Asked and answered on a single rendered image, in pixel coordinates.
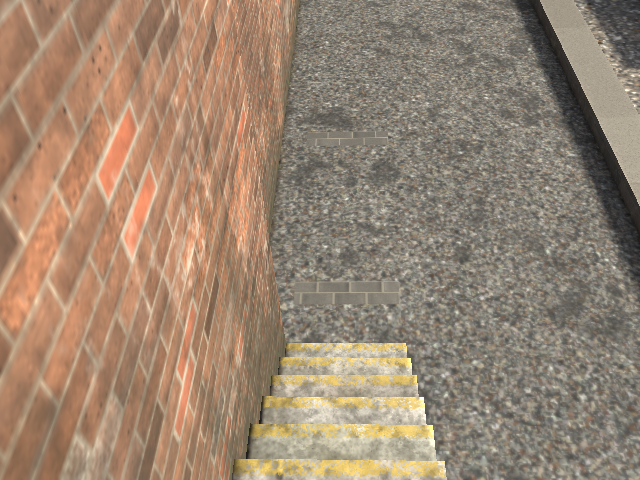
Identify stairs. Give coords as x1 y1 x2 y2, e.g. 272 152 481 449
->
232 343 447 480

